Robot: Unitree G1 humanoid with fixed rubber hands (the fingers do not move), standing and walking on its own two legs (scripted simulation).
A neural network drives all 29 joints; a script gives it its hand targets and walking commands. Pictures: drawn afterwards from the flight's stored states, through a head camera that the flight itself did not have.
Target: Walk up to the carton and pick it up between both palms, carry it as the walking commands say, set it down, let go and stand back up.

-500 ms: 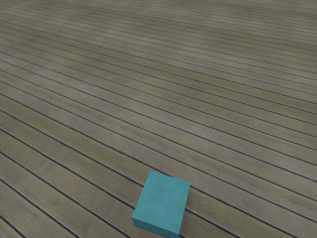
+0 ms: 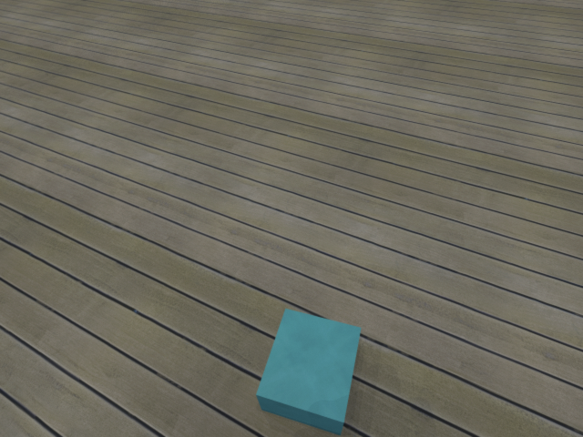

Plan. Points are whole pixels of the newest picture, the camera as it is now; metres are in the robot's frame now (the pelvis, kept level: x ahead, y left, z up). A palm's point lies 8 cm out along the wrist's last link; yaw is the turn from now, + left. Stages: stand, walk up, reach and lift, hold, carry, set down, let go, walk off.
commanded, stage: walk up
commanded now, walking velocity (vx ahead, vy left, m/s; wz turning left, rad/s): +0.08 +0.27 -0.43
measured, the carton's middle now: (311, 368) +0.48 +0.01 -0.70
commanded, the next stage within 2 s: none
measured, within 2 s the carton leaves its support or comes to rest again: neither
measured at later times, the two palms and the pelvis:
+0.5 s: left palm (116, 419) +0.20 +0.31 -0.14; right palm out of the picture +0.01 -0.15 -0.14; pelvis +0.04 +0.10 -0.01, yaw -9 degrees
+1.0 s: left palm out of the picture +0.13 +0.33 -0.16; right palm out of the picture -0.02 -0.16 -0.12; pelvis +0.03 +0.10 +0.00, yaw -12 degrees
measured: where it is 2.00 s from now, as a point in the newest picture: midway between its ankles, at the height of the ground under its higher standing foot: outside the picture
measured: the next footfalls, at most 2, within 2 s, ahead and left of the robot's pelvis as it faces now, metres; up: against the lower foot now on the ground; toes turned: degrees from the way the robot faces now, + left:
left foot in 0.18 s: +0.07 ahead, +0.23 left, +0.00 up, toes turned -1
right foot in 0.56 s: +0.07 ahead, -0.01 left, +0.00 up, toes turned -14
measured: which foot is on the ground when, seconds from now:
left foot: up 0.00-0.16, down 0.18-0.58, up 0.60-0.84, down 0.86-1.00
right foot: down 0.00-0.18, up 0.20-0.54, down 0.56-0.86, up 0.88-1.00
